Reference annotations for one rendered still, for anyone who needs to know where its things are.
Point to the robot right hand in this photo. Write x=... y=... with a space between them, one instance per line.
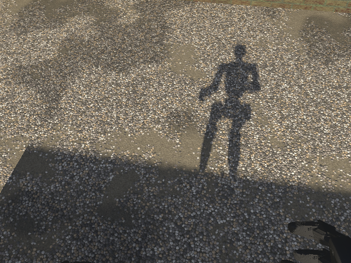
x=326 y=234

